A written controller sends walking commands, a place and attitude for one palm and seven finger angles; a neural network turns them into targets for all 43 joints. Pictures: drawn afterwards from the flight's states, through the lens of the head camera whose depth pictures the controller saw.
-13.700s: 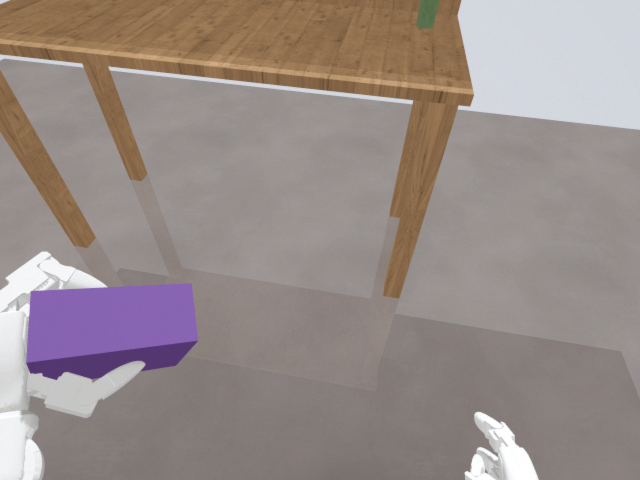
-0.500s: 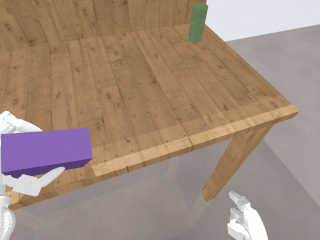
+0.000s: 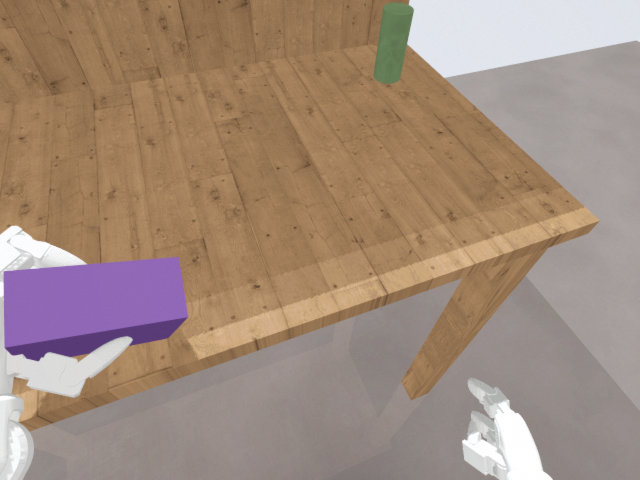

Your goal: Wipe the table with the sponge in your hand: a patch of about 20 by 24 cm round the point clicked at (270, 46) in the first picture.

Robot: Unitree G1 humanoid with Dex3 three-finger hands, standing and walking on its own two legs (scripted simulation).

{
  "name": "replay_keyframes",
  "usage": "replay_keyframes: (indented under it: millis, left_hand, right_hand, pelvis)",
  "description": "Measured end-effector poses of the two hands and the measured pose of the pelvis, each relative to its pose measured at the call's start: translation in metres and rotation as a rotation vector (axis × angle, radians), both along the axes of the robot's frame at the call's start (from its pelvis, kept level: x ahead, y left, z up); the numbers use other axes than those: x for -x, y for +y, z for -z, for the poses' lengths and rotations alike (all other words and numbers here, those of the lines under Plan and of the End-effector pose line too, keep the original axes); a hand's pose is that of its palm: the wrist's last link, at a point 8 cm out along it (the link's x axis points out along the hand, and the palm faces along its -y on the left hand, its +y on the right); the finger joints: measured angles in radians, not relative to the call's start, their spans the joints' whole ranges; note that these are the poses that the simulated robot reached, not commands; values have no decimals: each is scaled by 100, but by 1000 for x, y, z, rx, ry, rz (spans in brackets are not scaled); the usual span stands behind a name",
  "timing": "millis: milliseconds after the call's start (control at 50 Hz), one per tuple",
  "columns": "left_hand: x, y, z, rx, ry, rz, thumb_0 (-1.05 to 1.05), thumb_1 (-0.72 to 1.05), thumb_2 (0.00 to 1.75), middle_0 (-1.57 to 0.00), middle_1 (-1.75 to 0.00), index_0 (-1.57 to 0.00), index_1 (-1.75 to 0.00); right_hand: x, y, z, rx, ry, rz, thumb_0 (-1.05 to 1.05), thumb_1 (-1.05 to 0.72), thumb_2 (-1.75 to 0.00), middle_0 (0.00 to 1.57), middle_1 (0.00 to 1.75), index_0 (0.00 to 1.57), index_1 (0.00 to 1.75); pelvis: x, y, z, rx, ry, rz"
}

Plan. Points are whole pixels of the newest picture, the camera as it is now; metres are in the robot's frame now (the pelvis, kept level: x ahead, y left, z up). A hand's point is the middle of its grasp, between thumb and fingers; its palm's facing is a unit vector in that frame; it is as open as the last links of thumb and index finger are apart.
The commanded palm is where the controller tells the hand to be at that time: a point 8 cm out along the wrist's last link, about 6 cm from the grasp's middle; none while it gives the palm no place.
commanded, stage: look again from close up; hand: left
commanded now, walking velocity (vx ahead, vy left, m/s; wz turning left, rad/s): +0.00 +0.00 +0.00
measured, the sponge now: (127, 307) +0.24 +0.21 +0.14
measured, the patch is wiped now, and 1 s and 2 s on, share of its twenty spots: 0.00 0.00 0.00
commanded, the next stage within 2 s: shuffle to correct the standing spot in 0.10 s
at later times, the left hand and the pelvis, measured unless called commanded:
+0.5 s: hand (91, 301) +0.23 +0.23 +0.16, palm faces +0.44 -0.83 -0.34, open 9.9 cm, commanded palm +0.17 +0.26 +0.18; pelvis +0.01 -0.02 +0.00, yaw -1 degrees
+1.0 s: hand (163, 293) +0.24 +0.17 +0.16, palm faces +0.38 -0.84 -0.40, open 9.9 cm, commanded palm +0.18 +0.21 +0.18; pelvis +0.02 -0.07 -0.01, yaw +0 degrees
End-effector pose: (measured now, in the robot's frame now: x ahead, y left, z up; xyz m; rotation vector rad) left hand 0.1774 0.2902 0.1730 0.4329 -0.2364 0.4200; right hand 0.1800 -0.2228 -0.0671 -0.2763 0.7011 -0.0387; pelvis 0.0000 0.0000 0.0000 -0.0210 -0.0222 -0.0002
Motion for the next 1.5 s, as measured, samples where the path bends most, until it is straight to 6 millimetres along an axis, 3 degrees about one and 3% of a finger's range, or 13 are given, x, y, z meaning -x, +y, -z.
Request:
replay_keyframes:
  millis: [140,320,520,760,960,1500]
  left_hand:
    - [0,-3,0,1,3,4,-1,-47,101,-75,-135,-77,-135]
    - [-1,-5,0,6,13,5,-1,-47,101,-75,-135,-77,-135]
    - [-14,-21,-1,20,11,6,-1,-47,101,-75,-135,-77,-135]
    - [-24,-60,-6,-25,39,62,-1,-47,101,-75,-135,-77,-135]
    - [-27,-75,-5,-21,45,52,-1,-47,101,-75,-135,-77,-135]
    - [-13,-88,-6,-23,88,76,-1,-47,101,-74,-135,-77,-135]
  right_hand:
    - [6,-7,2,6,11,28,1,-90,-90,20,30,20,30]
    - [4,0,4,-19,9,29,1,-90,-90,20,30,20,30]
    - [-4,-1,8,-60,16,17,1,-90,-90,20,30,20,30]
    - [-14,-48,13,-34,21,57,1,-90,-90,20,30,20,30]
    - [-11,-82,19,8,53,101,1,-90,-90,20,30,20,30]
    - [4,-79,20,-20,59,103,1,-90,-90,20,30,20,30]
  pelvis:
    - [0,-1,0,0,-2,1]
    - [-1,-3,-1,-4,-1,8]
    - [-7,-18,0,-9,8,14]
    - [-17,-49,6,0,24,13]
    - [-23,-64,9,-4,28,2]
    - [-7,-73,4,-9,27,11]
